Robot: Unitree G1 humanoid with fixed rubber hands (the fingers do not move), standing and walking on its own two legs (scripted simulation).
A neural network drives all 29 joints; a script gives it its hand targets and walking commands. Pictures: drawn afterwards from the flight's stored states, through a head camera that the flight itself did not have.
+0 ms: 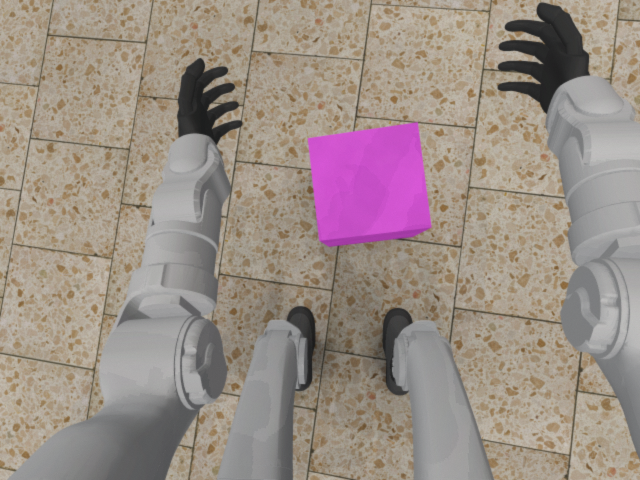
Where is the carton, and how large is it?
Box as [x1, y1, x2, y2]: [308, 122, 431, 246]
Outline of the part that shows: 417,122 308,138 318,234 320,241 331,246 413,236 431,227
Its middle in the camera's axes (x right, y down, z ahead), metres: +0.11 -0.11 +0.85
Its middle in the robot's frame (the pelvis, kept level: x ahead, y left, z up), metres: +0.50 -0.03 -0.52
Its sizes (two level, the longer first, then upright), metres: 0.210 0.200 0.250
